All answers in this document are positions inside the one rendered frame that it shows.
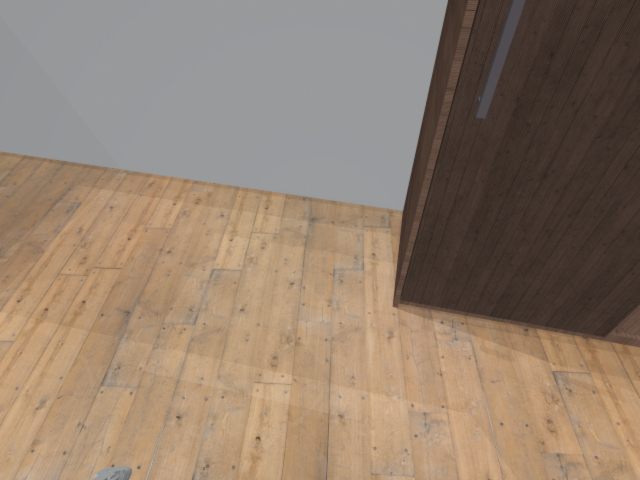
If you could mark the wardrobe door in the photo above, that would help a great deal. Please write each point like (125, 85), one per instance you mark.
(533, 213)
(631, 324)

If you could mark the handle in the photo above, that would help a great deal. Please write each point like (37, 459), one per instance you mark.
(506, 36)

